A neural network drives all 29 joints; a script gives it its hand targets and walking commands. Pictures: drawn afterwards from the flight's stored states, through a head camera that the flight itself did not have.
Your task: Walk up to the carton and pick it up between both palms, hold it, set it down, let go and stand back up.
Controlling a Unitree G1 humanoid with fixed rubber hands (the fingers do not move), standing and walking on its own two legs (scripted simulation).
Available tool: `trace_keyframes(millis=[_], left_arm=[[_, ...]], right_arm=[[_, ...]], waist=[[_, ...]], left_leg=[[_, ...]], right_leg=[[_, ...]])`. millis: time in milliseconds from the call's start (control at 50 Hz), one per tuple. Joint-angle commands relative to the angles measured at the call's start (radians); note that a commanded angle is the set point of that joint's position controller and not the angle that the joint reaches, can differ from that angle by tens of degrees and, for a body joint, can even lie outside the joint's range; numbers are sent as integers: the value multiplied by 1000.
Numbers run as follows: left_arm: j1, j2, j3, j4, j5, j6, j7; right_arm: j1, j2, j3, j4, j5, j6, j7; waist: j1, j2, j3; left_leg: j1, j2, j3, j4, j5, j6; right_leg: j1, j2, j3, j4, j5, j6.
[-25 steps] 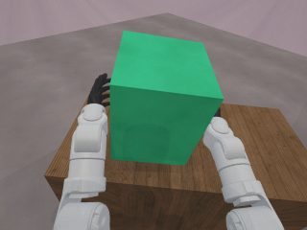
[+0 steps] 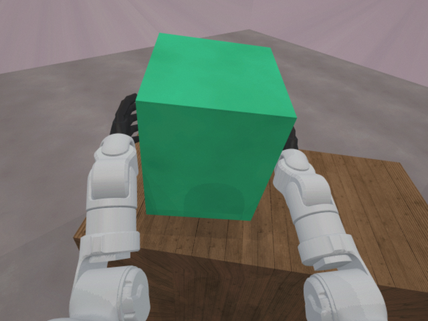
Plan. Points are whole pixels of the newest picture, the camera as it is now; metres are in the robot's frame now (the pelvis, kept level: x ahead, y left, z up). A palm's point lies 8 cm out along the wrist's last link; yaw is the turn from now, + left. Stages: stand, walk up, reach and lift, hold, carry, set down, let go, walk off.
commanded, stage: hold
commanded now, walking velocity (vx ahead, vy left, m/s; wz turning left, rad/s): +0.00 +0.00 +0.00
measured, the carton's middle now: (207, 132) +0.39 +0.01 +0.21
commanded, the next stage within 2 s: none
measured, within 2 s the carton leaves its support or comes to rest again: neither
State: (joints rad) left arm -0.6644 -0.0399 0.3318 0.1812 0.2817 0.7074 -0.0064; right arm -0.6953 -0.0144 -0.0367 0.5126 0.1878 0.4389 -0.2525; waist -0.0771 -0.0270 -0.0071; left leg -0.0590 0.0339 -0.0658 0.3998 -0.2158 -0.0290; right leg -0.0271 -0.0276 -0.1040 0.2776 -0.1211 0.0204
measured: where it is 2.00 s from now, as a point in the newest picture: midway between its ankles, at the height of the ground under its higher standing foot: outside the picture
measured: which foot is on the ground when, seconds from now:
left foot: down 0.00-1.00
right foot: down 0.00-1.00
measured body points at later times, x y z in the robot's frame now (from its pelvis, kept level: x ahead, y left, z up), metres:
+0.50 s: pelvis +0.00 +0.00 +0.00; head -0.05 +0.02 +0.45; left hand +0.39 +0.14 +0.21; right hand +0.38 -0.15 +0.18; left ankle +0.01 +0.13 -0.75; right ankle +0.03 -0.13 -0.75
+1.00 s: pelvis +0.00 +0.00 +0.00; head -0.05 +0.03 +0.45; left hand +0.38 +0.14 +0.20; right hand +0.37 -0.15 +0.18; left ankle +0.01 +0.13 -0.75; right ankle +0.03 -0.13 -0.75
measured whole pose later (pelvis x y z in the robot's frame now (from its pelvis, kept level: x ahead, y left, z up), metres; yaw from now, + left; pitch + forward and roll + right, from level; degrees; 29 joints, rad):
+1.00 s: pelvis +0.00 +0.00 +0.00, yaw -1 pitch -7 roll -2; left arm -0.64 -0.06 0.31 0.14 0.29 0.71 0.01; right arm -0.66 -0.05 0.01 0.48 0.23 0.43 -0.26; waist -0.08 -0.02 0.00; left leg -0.05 0.04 -0.05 0.41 -0.23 -0.03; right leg -0.03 -0.02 -0.08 0.28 -0.12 0.02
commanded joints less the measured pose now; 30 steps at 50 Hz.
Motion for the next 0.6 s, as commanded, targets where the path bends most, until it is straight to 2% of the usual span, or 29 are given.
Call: trace_keyframes(millis=[0, 120, 260, 420, 580], left_arm=[[-746, -626, -596, -63, -186, -48, -149], [-736, -637, -601, -74, -178, -51, -129], [-717, -635, -597, -81, -170, -47, -115], [-705, -625, -597, -86, -174, -43, -124], [-705, -616, -613, -114, -186, -45, -137]], right_arm=[[-980, 608, 346, -386, 103, -112, 116], [-1013, 607, 382, -414, 131, -129, 126], [-1026, 616, 409, -439, 149, -136, 128], [-1001, 627, 411, -444, 145, -127, 116], [-969, 628, 412, -455, 143, -116, 104]], waist=[[-52, 96, -419], [-16, 105, -448], [14, 82, -452], [0, 57, -435], [-25, 63, -436]], left_leg=[[27, -89, 62, -49, 257, -39], [55, -83, 56, -30, 329, -37], [60, -84, 64, -26, 345, -21], [51, -91, 72, -31, 319, -15], [48, -96, 67, -27, 328, -25]], right_leg=[[167, 98, 18, -1, 111, 7], [157, 110, 16, 2, 111, 0], [160, 114, 27, 0, 122, 0], [176, 108, 35, -2, 158, 8], [192, 103, 33, 4, 201, 14]])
